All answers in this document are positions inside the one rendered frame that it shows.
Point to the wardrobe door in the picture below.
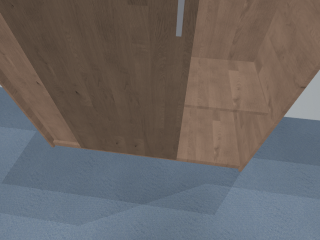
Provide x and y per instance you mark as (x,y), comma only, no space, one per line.
(18,69)
(115,69)

